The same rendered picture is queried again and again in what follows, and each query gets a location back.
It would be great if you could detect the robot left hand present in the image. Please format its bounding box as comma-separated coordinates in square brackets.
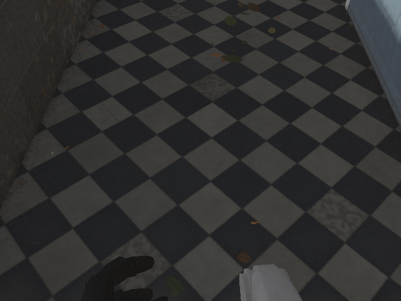
[81, 256, 168, 301]

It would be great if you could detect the robot right thigh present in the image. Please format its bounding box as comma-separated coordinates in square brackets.
[239, 264, 302, 301]

